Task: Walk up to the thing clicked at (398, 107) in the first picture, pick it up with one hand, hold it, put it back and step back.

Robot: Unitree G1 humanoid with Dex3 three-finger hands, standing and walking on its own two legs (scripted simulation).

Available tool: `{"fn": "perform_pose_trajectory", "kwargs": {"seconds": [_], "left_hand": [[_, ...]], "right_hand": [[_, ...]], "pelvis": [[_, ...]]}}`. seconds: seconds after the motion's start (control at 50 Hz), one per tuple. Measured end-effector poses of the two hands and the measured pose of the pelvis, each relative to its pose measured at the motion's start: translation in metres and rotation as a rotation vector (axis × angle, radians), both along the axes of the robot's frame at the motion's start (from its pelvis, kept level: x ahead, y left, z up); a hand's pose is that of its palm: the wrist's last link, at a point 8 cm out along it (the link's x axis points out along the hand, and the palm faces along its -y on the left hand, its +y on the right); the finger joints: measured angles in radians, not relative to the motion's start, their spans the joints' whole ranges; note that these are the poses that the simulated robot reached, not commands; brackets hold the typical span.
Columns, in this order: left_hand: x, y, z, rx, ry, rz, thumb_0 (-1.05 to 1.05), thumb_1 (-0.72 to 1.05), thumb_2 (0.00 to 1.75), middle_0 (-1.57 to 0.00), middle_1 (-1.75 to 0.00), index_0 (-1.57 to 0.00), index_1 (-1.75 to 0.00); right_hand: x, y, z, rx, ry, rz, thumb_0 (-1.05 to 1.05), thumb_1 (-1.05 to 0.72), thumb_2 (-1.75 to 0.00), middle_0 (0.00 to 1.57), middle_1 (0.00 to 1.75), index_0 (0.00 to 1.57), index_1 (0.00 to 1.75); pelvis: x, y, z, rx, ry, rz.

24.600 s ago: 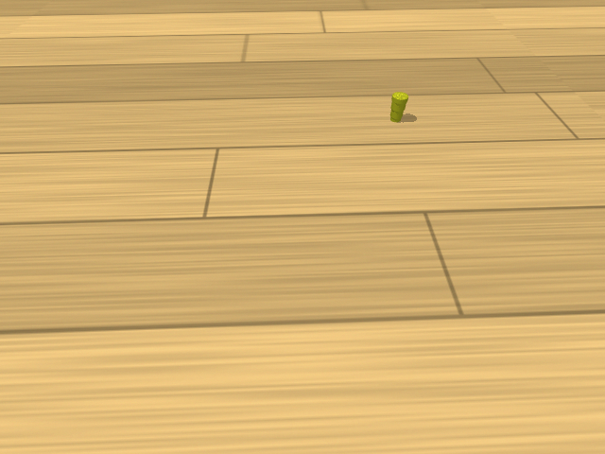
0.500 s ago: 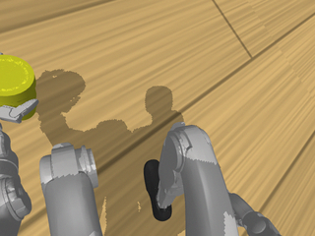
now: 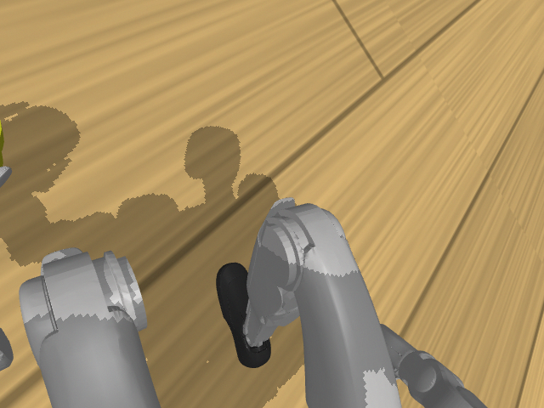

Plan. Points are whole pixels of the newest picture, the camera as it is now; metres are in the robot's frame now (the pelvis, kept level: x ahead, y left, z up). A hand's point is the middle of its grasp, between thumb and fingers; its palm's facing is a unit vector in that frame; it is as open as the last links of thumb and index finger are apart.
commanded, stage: lower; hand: left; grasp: from the side
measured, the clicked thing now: out of the picture +0.46 +0.27 -0.18
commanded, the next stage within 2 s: loosen in 0.72 s
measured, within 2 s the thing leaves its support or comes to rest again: rests again in 1.62 s
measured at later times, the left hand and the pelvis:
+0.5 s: hand out of the picture +0.46 +0.28 -0.17, palm faces +0.38 -0.92 +0.01, open 12.1 cm; pelvis +0.00 +0.00 +0.00, yaw -2 degrees
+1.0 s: hand out of the picture +0.46 +0.27 -0.18, palm faces +0.38 -0.92 +0.02, open 12.0 cm; pelvis -0.01 +0.01 +0.00, yaw -3 degrees
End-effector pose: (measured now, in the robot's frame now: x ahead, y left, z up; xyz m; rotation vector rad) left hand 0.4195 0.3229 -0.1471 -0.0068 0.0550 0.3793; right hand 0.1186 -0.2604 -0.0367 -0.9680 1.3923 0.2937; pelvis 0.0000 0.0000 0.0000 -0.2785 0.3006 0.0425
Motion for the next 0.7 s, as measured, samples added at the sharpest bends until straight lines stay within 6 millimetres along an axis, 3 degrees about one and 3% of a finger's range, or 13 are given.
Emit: {"fn": "perform_pose_trajectory", "kwargs": {"seconds": [0.7], "left_hand": [[0.001,-0.004,-0.026,0.007,-0.007,-0.012,0.01,-0.58,1.07,-0.69,-0.98,-0.56,-0.94]], "right_hand": [[0.007,0.013,0.015,-0.064,0.006,0.107,-0.01,-0.92,-0.91,0.21,0.30,0.20,0.30]], "pelvis": [[-0.005,0.007,-0.003,-0.050,-0.060,-0.028]]}}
